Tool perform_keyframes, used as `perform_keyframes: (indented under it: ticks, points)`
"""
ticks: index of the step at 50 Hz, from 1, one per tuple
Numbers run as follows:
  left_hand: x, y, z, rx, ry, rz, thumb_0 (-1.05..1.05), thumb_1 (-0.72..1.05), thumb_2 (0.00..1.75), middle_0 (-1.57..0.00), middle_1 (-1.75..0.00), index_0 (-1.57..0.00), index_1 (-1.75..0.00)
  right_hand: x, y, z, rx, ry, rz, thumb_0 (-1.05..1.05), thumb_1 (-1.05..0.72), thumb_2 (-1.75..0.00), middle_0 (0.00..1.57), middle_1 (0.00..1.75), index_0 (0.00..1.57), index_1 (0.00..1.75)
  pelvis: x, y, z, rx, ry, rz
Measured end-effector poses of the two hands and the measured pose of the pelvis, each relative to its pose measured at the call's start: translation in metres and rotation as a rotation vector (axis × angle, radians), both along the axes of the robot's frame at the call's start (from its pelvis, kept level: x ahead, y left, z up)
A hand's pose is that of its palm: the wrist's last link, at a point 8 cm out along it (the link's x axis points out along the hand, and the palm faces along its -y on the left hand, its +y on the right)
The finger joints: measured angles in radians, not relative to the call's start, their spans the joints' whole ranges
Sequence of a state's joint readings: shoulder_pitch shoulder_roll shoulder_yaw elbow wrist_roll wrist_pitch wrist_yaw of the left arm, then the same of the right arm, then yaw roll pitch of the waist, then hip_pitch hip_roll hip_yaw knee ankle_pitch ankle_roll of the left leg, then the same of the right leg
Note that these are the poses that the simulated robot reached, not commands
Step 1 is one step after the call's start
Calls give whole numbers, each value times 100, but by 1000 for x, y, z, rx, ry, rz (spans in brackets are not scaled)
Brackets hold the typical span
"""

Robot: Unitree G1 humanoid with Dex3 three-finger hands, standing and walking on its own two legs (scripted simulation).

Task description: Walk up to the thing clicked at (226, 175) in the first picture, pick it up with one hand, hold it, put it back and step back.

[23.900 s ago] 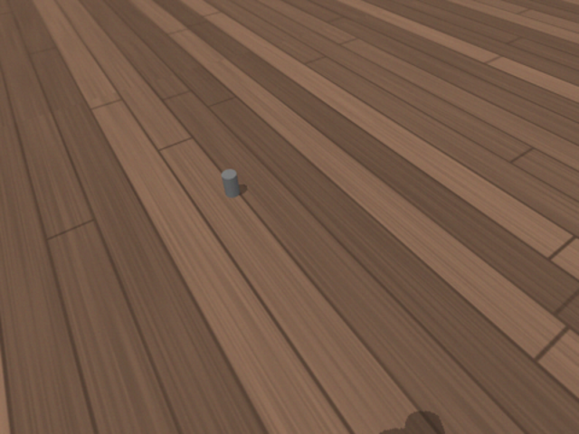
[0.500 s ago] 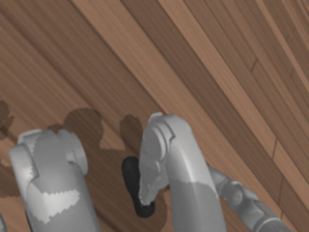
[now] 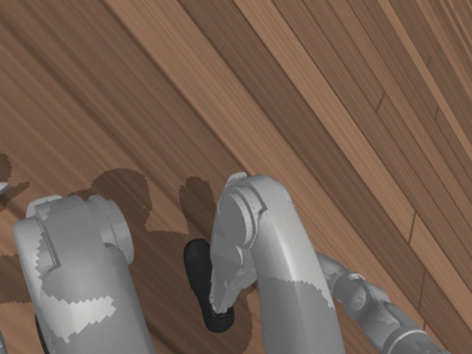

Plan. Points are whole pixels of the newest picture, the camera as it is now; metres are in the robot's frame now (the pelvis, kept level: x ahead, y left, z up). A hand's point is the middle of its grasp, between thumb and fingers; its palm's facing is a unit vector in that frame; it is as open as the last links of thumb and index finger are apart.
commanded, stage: open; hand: left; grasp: from the side
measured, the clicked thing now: out of the picture +0.38 +0.31 -0.21
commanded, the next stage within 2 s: withdraw in 0.12 s
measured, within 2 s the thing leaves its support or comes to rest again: neither
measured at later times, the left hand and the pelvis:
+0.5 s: hand out of the picture +0.38 +0.34 -0.16, palm faces +0.51 -0.86 +0.01, open 16.9 cm; pelvis +0.00 +0.00 +0.00, yaw +0 degrees
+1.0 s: hand out of the picture +0.29 +0.42 -0.03, palm faces +0.45 -0.81 -0.37, open 17.3 cm; pelvis +0.01 -0.01 +0.06, yaw +8 degrees
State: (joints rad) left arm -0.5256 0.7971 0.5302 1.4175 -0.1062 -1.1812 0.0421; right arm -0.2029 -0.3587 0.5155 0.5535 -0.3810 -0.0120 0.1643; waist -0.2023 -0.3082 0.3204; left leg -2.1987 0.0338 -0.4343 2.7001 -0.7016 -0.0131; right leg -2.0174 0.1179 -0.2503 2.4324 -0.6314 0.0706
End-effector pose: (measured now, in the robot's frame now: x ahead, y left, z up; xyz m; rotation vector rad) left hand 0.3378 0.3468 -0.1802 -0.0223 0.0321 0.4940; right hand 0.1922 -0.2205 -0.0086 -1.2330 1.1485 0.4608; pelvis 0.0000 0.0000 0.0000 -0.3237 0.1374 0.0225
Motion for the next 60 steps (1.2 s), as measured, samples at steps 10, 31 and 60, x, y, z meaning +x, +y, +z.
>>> perform_keyframes:
  ticks: [10,31,60]
  points:
    - [0,1,0,0,-2,6,-1,-42,31,-45,-35,-44,-36,-2,-1,0,-3,7,-5,0,-92,-90,21,30,21,31,1,0,1,0,3,-1]
    - [-8,54,69,97,-94,-4,-2,-49,9,-9,-2,-7,-3,4,-5,-2,68,-57,-125,0,-90,-90,21,30,21,31,4,-4,10,24,72,21]
    - [-131,70,254,249,666,85,-2,-49,9,-7,-6,-6,-7,41,-7,14,446,-136,-618,1,-90,-90,21,30,21,31,16,-23,125,167,427,125]
